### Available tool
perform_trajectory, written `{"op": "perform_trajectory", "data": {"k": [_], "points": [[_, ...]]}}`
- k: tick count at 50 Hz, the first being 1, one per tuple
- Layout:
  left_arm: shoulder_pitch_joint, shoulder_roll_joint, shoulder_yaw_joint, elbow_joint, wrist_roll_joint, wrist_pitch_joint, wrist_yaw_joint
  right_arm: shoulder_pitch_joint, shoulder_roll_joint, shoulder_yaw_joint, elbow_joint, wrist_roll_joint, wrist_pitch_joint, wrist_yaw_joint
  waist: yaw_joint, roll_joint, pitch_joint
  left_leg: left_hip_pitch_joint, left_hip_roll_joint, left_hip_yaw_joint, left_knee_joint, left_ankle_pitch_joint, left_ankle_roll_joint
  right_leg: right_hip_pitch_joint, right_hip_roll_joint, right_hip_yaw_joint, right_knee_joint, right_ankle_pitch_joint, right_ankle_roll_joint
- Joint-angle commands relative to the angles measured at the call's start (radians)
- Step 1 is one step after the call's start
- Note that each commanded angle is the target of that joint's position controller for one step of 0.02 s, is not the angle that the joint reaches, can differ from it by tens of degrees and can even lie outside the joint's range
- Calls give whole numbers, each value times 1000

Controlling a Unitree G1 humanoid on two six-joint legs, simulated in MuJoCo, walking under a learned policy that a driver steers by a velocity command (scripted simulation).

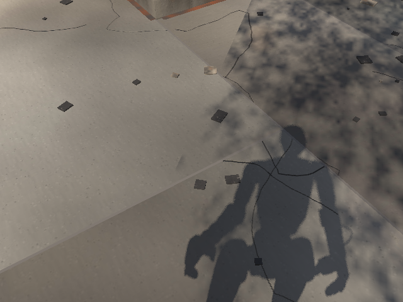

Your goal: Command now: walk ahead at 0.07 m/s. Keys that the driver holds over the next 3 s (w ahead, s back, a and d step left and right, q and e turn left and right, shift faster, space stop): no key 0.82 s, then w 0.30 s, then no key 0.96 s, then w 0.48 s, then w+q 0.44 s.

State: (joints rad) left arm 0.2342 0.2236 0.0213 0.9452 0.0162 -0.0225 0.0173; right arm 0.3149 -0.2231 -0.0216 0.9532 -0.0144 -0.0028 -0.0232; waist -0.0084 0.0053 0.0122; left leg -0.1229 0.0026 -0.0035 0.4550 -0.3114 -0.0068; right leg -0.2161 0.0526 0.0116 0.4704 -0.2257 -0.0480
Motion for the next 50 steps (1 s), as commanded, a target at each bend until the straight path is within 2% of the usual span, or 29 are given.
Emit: {"op": "perform_trajectory", "data": {"k": [1,2,5,13,27,41,42,44,46,47,48,49,50], "points": [[-10,92,14,-14,-9,-14,11,38,-87,-18,-5,5,-5,-10,-13,-21,12,-24,53,-50,-78,176,32,73,-136,149,-81,332,-55],[-3,91,13,-4,-10,-12,16,36,-95,-20,3,6,-1,-11,-10,-27,4,-10,62,-54,-75,224,33,85,-127,134,-77,365,-47],[17,91,12,32,-13,-7,25,29,-89,-15,27,8,4,-13,-8,-29,-15,15,77,-54,-81,290,30,124,-123,119,-77,428,-37],[19,82,9,100,-13,7,33,3,-71,-4,91,6,13,-22,-1,-4,13,25,87,-52,-106,296,23,136,-125,114,-95,414,-30],[25,53,3,178,-12,18,33,9,-42,12,162,2,13,-27,3,5,45,-5,91,-57,-128,211,27,114,-119,114,-134,278,-22],[59,23,-5,215,-11,21,29,54,-11,22,196,0,8,-27,7,3,71,-47,87,-64,-136,136,33,71,-114,119,-160,136,-16],[69,19,-6,218,-10,21,29,67,-5,24,200,-2,8,-27,8,-1,51,-42,77,-58,-139,63,35,75,-107,119,-171,40,-18],[77,53,8,213,-11,30,27,80,-17,15,194,-8,12,-23,7,-27,69,-79,31,-30,-85,-162,54,28,-88,131,-166,-247,-46],[105,66,21,204,-7,40,21,65,-12,13,166,-16,14,-16,20,-38,140,-188,12,-38,-30,-342,80,-36,-108,187,-176,-516,-91],[129,63,24,203,-6,39,19,54,3,16,152,-19,11,-12,30,-55,166,-240,6,-35,9,-345,85,-35,-142,245,-193,-574,-114],[158,66,29,204,-5,37,18,46,22,20,139,-23,4,-8,40,-83,166,-274,-4,-13,62,-287,84,-10,-187,318,-223,-599,-140],[180,79,37,207,-2,34,16,44,37,23,129,-27,-7,-3,43,-119,144,-280,-16,25,120,-201,81,15,-238,392,-265,-603,-168],[186,88,44,205,0,31,13,42,34,21,121,-27,-17,2,41,-132,119,-246,-17,44,157,-145,80,1,-274,439,-299,-596,-188]]}}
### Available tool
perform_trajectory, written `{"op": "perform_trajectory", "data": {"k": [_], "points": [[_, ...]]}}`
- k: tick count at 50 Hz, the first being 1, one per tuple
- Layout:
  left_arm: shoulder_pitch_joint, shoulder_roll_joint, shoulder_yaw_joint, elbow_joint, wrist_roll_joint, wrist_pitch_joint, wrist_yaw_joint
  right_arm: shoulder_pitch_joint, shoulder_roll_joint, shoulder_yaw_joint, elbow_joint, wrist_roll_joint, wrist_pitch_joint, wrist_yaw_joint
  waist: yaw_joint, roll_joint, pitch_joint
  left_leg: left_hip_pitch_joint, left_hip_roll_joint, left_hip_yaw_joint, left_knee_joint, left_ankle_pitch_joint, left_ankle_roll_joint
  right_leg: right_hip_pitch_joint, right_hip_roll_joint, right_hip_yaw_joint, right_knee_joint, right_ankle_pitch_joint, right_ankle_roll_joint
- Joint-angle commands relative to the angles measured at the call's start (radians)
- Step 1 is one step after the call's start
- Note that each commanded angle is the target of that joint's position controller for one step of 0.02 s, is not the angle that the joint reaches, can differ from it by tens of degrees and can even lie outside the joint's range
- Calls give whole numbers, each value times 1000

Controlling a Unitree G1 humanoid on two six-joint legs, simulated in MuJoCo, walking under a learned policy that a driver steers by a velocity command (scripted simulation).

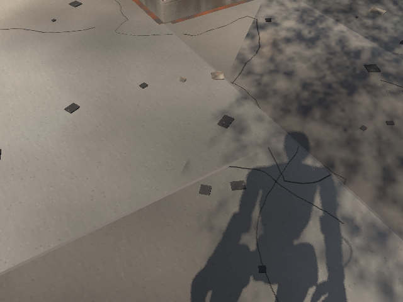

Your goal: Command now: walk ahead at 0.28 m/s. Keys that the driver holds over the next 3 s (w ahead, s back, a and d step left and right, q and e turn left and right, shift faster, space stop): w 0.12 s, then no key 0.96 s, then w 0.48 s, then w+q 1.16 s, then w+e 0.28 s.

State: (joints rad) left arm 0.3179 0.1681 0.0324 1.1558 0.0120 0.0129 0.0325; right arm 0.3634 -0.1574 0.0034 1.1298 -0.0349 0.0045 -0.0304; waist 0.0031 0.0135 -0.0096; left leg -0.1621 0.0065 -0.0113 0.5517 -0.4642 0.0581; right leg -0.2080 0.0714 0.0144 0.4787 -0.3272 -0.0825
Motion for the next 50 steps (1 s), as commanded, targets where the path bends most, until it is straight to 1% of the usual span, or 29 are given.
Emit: {"op": "perform_trajectory", "data": {"k": [1,3,4,5,6,7,8,11,13,15,17,19,20,21,22,23,24,25,26,28,30,32,34,36,37,38,39,43,50], "points": [[78,149,37,-16,4,-7,-4,7,-40,-8,-59,-3,-34,14,12,-134,128,-145,-13,48,62,27,21,-59,-301,439,-316,-475,-156],[-51,142,39,-62,-7,-12,-10,125,-26,-10,-30,8,-49,20,-76,-97,138,86,-20,40,-97,40,48,-254,-230,319,-246,-421,-109],[-137,114,35,-99,-11,-19,-13,229,-47,-18,2,9,-54,13,-128,-11,154,238,31,-59,-221,1,67,-407,-147,203,-91,-340,-65],[-208,45,17,-147,-18,-34,-20,343,-142,-45,28,11,-60,4,-168,209,135,319,228,-397,-418,-249,121,-540,-6,3,204,-208,-4],[-235,77,18,-176,18,-46,-26,335,-182,-61,31,12,-54,3,-143,197,211,270,352,-552,-485,-313,160,-619,-34,-51,348,-147,7],[-201,87,20,-163,31,-56,-32,266,-141,-53,11,9,-54,0,-89,94,241,197,341,-509,-474,-211,168,-595,-77,-21,421,-84,9],[-143,65,16,-137,25,-63,-38,215,-112,-45,-7,9,-61,-1,-50,59,234,171,301,-420,-461,-29,152,-552,-90,-20,453,-43,18],[-85,53,19,-113,22,-65,-42,177,-73,-27,-15,10,-85,-5,0,69,164,173,210,-171,-358,671,118,-452,-86,-66,466,21,51],[-121,30,10,-130,11,-57,-35,196,-57,-15,-2,7,-85,-7,-1,90,132,157,171,-76,-284,942,98,-398,-63,-98,398,54,58],[-187,12,-3,-156,0,-50,-29,200,-60,-7,3,5,-79,-11,-14,120,126,110,149,-31,-244,1049,81,-311,-42,-124,276,97,52],[-196,24,-8,-159,-7,-46,-22,207,-75,-5,7,5,-74,-15,-22,145,103,99,147,-30,-197,1107,73,-215,-19,-139,189,136,35],[-115,52,-2,-133,-8,-50,-13,186,-90,-6,4,15,-75,-15,12,144,66,95,157,-47,-112,1154,61,-87,-2,-132,113,185,5],[-37,63,3,-108,-6,-58,-8,162,-99,-9,2,24,-76,-12,59,114,42,80,144,-36,-21,1120,43,18,-7,-125,7,290,-9],[42,105,13,-89,4,-72,-4,169,-99,-8,0,28,-82,-7,87,82,-8,9,120,-31,84,940,14,175,-81,-49,-47,484,-25],[156,185,29,-70,23,-81,-3,211,-64,-1,-23,35,-83,-7,89,-52,-127,-133,55,12,297,433,-12,396,-314,168,28,963,-82],[158,172,23,-68,3,-73,-6,327,-4,1,15,74,-55,-11,59,-176,-271,-145,-54,27,532,-173,-29,407,-492,357,-5,1132,-271],[78,137,15,-88,-22,-66,-12,265,-49,-13,15,36,-34,-16,36,-84,-184,-150,-22,-28,580,-179,-32,244,-457,354,-82,846,-272],[-26,98,1,-109,-20,-63,-8,172,-32,-13,-9,7,-27,-10,18,-81,-44,-182,-7,-30,561,-144,-32,101,-408,300,-150,639,-239],[-81,62,-14,-119,-9,-60,-2,129,-16,-12,-16,-2,-21,-5,-5,-60,18,-161,15,-38,493,-90,-36,7,-362,242,-200,540,-199],[-104,45,-26,-111,3,-57,12,143,9,-7,-6,2,-3,-1,-50,-96,49,-70,26,-17,329,-43,-50,-91,-280,127,-228,501,-136],[-61,56,-28,-97,12,-59,12,155,14,-6,11,15,11,-10,-45,-90,15,-38,3,10,201,-46,-58,-51,-265,111,-214,480,-122],[-51,77,-25,-94,5,-55,11,140,9,-6,16,20,23,-17,-42,-87,-1,-2,2,20,98,35,-57,-59,-264,122,-223,320,-113],[-79,86,-23,-99,-11,-43,8,128,15,-2,23,14,27,-14,-58,-83,22,89,4,35,-40,215,-47,-151,-236,116,-243,31,-70],[-59,76,-21,-95,-14,-33,3,78,-22,-3,-3,-5,19,-10,-41,-56,95,103,66,-44,-161,255,-36,-232,-203,122,-271,-175,3],[-35,59,-19,-93,-20,-24,1,53,-50,-6,-7,4,12,-9,-12,1,155,-22,80,-75,-185,168,-22,-189,-162,90,-273,-123,22],[-13,40,-23,-82,-14,-20,1,38,-43,-6,-2,14,4,-8,-2,53,172,-101,83,-83,-213,141,-18,-92,-149,69,-233,-21,24],[12,31,-25,-71,-7,-21,1,26,-28,-3,-1,19,-6,-8,7,69,155,-120,87,-85,-234,168,-21,-18,-147,61,-196,68,21],[49,38,-24,-46,-2,-36,2,24,-26,-4,0,26,-27,-14,12,25,87,-54,92,-81,-247,283,-17,60,-156,54,-160,207,13],[59,23,-29,-25,-4,-37,9,43,-26,-4,11,26,-27,-15,5,-4,84,-21,93,-72,-245,342,-9,68,-161,46,-152,260,19]]}}
Over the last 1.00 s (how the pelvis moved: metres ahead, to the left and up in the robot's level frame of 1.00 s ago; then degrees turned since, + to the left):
0.01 0.01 0.00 1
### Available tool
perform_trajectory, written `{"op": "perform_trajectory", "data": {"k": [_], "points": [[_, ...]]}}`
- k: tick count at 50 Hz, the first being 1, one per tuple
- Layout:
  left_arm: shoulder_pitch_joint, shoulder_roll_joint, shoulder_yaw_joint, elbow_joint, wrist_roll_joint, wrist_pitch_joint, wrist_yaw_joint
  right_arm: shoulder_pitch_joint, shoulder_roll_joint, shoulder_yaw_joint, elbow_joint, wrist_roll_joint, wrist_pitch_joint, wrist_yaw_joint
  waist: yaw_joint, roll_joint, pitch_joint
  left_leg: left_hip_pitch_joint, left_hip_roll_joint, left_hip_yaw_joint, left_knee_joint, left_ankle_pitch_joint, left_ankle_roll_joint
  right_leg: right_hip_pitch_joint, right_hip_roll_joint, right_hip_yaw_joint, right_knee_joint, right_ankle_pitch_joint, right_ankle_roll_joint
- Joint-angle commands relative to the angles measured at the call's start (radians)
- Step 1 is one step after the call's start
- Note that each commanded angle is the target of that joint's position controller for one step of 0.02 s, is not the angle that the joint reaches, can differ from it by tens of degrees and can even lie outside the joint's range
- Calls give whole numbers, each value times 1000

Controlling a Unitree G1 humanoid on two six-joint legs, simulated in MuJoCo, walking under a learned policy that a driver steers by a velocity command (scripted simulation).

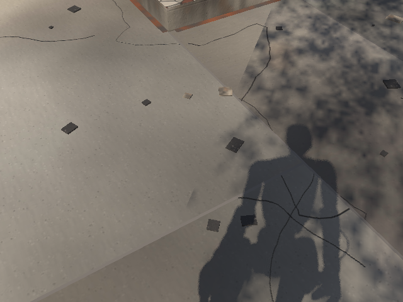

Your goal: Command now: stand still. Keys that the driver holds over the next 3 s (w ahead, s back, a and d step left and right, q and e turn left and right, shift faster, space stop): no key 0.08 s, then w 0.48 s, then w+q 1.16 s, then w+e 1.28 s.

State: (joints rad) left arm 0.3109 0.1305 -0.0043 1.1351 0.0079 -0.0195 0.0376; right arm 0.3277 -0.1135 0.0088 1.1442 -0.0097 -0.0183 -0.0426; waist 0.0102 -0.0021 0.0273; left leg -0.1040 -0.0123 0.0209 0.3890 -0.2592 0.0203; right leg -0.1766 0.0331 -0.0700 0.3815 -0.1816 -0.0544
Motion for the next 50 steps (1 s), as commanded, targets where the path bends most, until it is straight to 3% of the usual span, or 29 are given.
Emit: {"op": "perform_trajectory", "data": {"k": [1,4,5,8,9,11,13,15,18,20,21,22,23,24,25,26,28,30,36,39,41,43,44,45,46,47,48,49,50], "points": [[68,60,7,-2,0,-5,5,81,-70,-9,-2,0,-5,-3,-3,10,46,-76,112,-103,-82,145,29,39,-123,130,-52,123,-9],[73,58,7,4,-1,-4,7,86,-68,-8,2,0,-5,-4,-3,9,46,-69,113,-100,-79,168,30,44,-125,129,-45,143,-8],[81,54,6,8,0,-3,7,98,-65,-7,6,-2,-5,-4,-5,10,27,-60,105,-98,-88,100,34,50,-116,124,-47,77,-10],[75,76,22,-3,5,6,-1,121,-105,-28,4,-9,4,1,-13,49,81,-105,87,-130,-86,-288,88,-47,-48,79,46,-281,-37],[60,70,24,-16,10,6,-7,140,-118,-36,0,-9,6,4,-26,73,132,-114,117,-188,-116,-413,117,-135,-33,69,92,-357,-41],[-3,32,18,-60,23,-7,-21,219,-152,-53,12,-5,4,5,-64,149,206,-55,248,-369,-225,-556,192,-314,-2,-5,259,-316,-33],[-71,49,24,-109,30,-29,-32,232,-159,-63,12,-14,-6,6,-75,141,236,-20,335,-456,-261,-461,246,-411,-53,4,366,-255,-37],[-97,80,39,-143,21,-49,-44,225,-166,-69,5,-23,-23,10,-65,111,207,58,341,-426,-248,-297,249,-468,-83,34,406,-274,-36],[-69,73,49,-160,4,-65,-58,159,-171,-74,-17,-13,-40,14,-13,99,160,-1,274,-276,-196,-107,195,-287,-61,-1,267,-181,-30],[118,63,63,-97,-2,-64,-57,90,-173,-74,-38,-2,-46,19,82,61,109,-210,182,-146,-61,-1,143,83,20,-59,130,-87,-30],[256,106,84,-56,4,-67,-47,78,-153,-67,-48,-7,-57,26,142,-24,52,-325,118,-63,134,75,110,288,-29,31,79,-119,-43],[397,221,112,-41,18,-69,-33,62,-81,-47,-100,0,-65,36,181,-300,-13,-508,-18,81,508,-96,46,409,-310,484,-140,-382,-125],[420,213,106,-16,15,-52,-31,45,-130,-63,-121,-22,-64,44,149,-275,-2,-594,-37,8,731,-276,60,354,-412,741,-241,-406,-190],[279,186,93,-56,18,-47,-29,13,-120,-64,-132,-30,-59,50,71,-121,81,-634,40,-37,821,-196,80,255,-405,647,-220,-427,-183],[183,160,85,-91,15,-52,-33,-9,-101,-58,-135,-26,-64,58,45,-31,113,-616,73,-50,810,-91,84,170,-370,544,-229,-338,-169],[133,150,78,-106,14,-60,-34,-9,-89,-59,-134,-20,-67,64,12,-7,114,-576,94,-49,773,-28,81,121,-328,452,-246,-243,-150],[132,107,58,-99,10,-77,-29,14,-94,-65,-128,-27,-50,70,-19,-31,89,-530,102,-26,719,20,61,112,-269,317,-252,-36,-125],[187,109,52,-74,8,-89,-22,-7,-99,-70,-136,-22,-32,74,-26,-47,81,-565,86,-1,701,53,51,159,-252,211,-239,190,-109],[223,93,33,-62,12,-99,-13,-277,-71,-52,-243,-9,-24,83,4,-70,130,-563,31,64,412,221,54,121,-204,-4,-254,451,-61],[249,115,33,-49,9,-105,-3,-355,-77,-46,-282,-10,-24,85,14,-74,130,-471,4,128,261,249,83,160,-230,-54,-236,612,-53],[239,145,39,-49,6,-108,7,-313,-106,-56,-280,-12,-27,80,-17,-84,83,-392,-40,159,232,212,122,232,-245,-89,-126,900,-39],[211,178,51,-58,10,-98,19,-163,-143,-75,-240,-16,-31,72,-87,-109,-7,-254,-90,172,234,127,168,271,-263,-113,102,1102,-32],[193,195,58,-68,12,-90,18,-44,-168,-91,-201,-18,-34,68,-133,-120,-70,-139,-102,155,200,107,195,254,-271,-111,271,1072,-35],[163,209,64,-84,9,-86,9,65,-199,-109,-171,-28,-36,65,-197,-103,-110,18,-81,98,108,96,230,152,-247,-127,501,891,-34],[147,160,58,-125,13,-87,-5,127,-277,-134,-171,-35,-32,57,-202,35,-182,196,147,-204,92,15,304,-68,-160,-137,865,290,-25],[182,104,54,-190,-7,-89,-25,83,-332,-144,-191,-26,-20,63,-113,207,-260,403,368,-786,-61,1,491,-450,46,13,1169,-354,9],[63,156,59,-220,8,-100,-32,28,-302,-138,-193,-4,-14,60,-112,50,-153,322,336,-718,-146,-129,448,-579,-34,128,1148,-241,-12],[3,174,62,-248,3,-112,-37,-32,-253,-125,-205,0,-17,56,-83,-5,-52,184,316,-601,-180,-92,396,-573,-78,126,1060,-143,-14],[2,169,65,-244,3,-115,-34,-66,-211,-113,-208,-4,-23,55,-32,-86,3,60,275,-510,-198,49,348,-508,-110,121,967,-104,-6]]}}
Over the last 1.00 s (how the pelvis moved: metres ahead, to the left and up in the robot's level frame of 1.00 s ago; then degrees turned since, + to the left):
0.19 0.02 0.00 0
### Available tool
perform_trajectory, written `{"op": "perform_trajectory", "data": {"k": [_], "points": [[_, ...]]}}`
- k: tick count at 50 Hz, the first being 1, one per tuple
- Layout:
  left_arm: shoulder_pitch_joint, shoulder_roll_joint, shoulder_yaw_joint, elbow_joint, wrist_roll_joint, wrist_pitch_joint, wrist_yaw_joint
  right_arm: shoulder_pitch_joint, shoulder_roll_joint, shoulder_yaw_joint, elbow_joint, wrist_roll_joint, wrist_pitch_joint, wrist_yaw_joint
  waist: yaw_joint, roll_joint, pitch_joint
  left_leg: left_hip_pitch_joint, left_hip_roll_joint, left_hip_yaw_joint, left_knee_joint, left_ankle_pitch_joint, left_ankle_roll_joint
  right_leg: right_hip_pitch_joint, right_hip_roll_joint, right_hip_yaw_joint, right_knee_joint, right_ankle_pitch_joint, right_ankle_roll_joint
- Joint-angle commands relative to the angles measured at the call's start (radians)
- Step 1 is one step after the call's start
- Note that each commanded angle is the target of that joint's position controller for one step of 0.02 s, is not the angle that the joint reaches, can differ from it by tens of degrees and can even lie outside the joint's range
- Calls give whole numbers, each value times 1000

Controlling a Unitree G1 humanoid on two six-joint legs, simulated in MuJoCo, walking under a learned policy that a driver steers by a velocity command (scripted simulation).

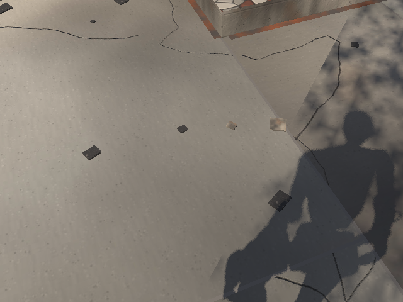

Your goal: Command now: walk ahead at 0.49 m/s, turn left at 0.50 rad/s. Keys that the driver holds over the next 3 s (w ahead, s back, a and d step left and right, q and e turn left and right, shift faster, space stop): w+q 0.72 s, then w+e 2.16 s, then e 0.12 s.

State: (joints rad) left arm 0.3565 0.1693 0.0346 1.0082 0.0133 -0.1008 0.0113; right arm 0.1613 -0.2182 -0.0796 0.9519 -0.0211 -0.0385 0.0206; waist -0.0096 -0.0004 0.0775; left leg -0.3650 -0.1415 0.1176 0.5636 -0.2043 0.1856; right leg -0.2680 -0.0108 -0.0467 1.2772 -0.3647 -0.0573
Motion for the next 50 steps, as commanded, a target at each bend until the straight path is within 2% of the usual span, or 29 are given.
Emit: {"op": "perform_trajectory", "data": {"k": [1,3,6,11,17,19,20,21,22,23,24,25,26,27,28,29,30,32,34,36,38,40,42,44,46,47,48,49,50], "points": [[-38,120,26,-120,12,-18,-5,89,-89,-16,-20,11,-13,-15,20,-101,-32,234,355,-523,-371,119,153,-349,-85,101,10,80,16],[-19,93,22,-128,33,22,-10,109,-90,-9,-17,17,-35,-21,50,-60,-42,162,297,-428,-368,263,131,-279,-98,90,-80,70,49],[-118,98,23,-180,37,50,-18,175,-137,-16,-13,23,-45,-23,33,-6,-27,149,249,-374,-375,346,102,-332,-103,54,-209,152,87],[-340,117,21,-272,29,60,-29,302,-139,-16,-18,21,-31,-22,-55,54,-29,288,227,-397,-343,425,21,-452,-75,40,-419,329,104],[-513,125,2,-361,18,45,-39,371,-160,-18,-39,4,-24,-36,-105,82,-23,445,251,-462,-265,527,38,-466,-12,40,-619,319,82],[-484,145,3,-372,11,34,-37,340,-178,-23,-57,1,-26,-44,-74,95,-29,440,264,-483,-227,570,18,-358,3,55,-706,301,59],[-413,162,8,-357,8,29,-32,294,-192,-26,-72,2,-28,-45,-31,100,-48,394,254,-472,-185,645,-7,-226,24,53,-754,268,41],[-304,193,21,-325,6,22,-22,265,-207,-30,-84,2,-34,-40,14,96,-102,358,234,-465,-89,752,-31,-63,55,42,-771,236,23],[-154,223,33,-288,7,11,-9,237,-215,-31,-92,9,-42,-28,93,58,-182,298,185,-429,89,743,-55,144,34,50,-831,286,-2],[1,287,49,-278,33,3,11,239,-158,-16,-125,23,-51,-17,146,-15,-323,156,130,-390,342,463,-69,391,-161,233,-838,121,-43],[10,371,67,-288,60,13,13,361,-52,3,-153,64,-45,-21,71,-265,-442,-154,-26,-267,636,-337,-102,627,-454,682,-901,132,-154],[-32,312,66,-292,37,28,4,369,-152,-7,-139,24,-31,-31,43,-194,-409,-242,55,-256,747,-317,-90,537,-447,819,-948,18,-182],[-107,213,43,-304,27,30,1,299,-160,-11,-134,8,-21,-27,28,-79,-243,-257,103,-238,744,-212,-97,379,-397,649,-977,-10,-158],[-142,162,30,-299,26,28,-3,244,-143,-7,-141,3,-17,-18,25,-15,-147,-246,136,-224,696,-150,-105,260,-337,495,-1007,67,-131],[-140,153,26,-289,28,24,-2,221,-130,-7,-148,-5,-9,-7,14,-44,-110,-228,159,-217,661,-128,-111,198,-295,392,-1032,140,-105],[-123,146,22,-269,22,19,-1,212,-120,-6,-154,-15,4,6,3,-67,-77,-201,175,-210,636,-115,-113,141,-247,296,-1061,211,-76],[-107,162,26,-258,17,8,-4,228,-110,-5,-161,-14,16,14,-11,-116,-90,-188,175,-198,634,-110,-118,129,-259,261,-1064,289,-87],[-77,162,30,-242,3,-12,-14,181,-102,-2,-184,-16,31,25,-13,-107,-81,-232,189,-190,623,-84,-123,131,-261,190,-1086,390,-99],[-58,172,34,-232,2,-18,-15,106,-97,2,-217,-19,35,36,-6,-92,-66,-303,205,-181,595,-23,-130,150,-262,125,-1113,417,-104],[-31,174,35,-219,4,-16,-15,32,-92,7,-247,-18,34,44,3,-85,-49,-348,211,-167,531,44,-139,164,-251,57,-1123,449,-102],[10,165,30,-197,10,-17,-22,-30,-65,21,-267,-16,25,47,20,-78,-35,-316,192,-167,388,114,-140,146,-220,15,-1132,468,-100],[23,177,30,-182,5,-16,-26,-91,-50,35,-282,-17,17,51,26,-88,-21,-242,178,-123,220,162,-138,129,-203,-20,-1140,477,-95],[54,202,33,-162,-4,-8,-26,-153,-56,42,-298,-22,11,53,39,-91,-12,-186,182,-57,114,148,-133,155,-209,-5,-1139,508,-101],[93,221,36,-140,-3,3,-25,-186,-68,43,-309,-22,4,45,48,-87,-7,-158,173,-44,48,94,-125,219,-235,26,-1098,593,-105],[101,245,41,-124,2,15,-22,-149,-84,39,-300,-23,-9,32,25,-99,-32,-78,141,-40,-16,12,-107,272,-244,41,-1001,756,-97],[97,250,41,-118,-2,21,-21,-50,-97,31,-267,-28,-20,23,-25,-88,-84,54,116,-36,-88,25,-92,271,-221,26,-877,840,-83],[101,227,33,-118,-10,24,-22,105,-132,17,-214,-44,-35,9,-85,-53,-185,289,136,-61,-124,66,-71,183,-173,-3,-694,765,-64],[82,165,15,-170,-14,20,-25,282,-222,-5,-192,-67,-44,-9,-148,82,-338,556,401,-326,-133,-5,-26,-24,-115,-39,-396,377,-42],[185,78,-1,-191,-34,27,-24,280,-305,-25,-194,-51,-33,-20,-88,276,-426,719,628,-699,-243,-19,64,-329,32,-23,-125,-197,-18]]}}
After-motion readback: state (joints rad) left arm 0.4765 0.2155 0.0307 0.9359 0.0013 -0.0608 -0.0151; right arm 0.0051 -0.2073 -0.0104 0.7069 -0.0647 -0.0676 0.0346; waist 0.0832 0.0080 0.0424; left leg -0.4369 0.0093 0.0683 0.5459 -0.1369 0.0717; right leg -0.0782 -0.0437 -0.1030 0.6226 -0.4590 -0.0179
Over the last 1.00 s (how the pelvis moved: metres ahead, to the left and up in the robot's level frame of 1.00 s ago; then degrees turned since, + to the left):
0.39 -0.02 -0.03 11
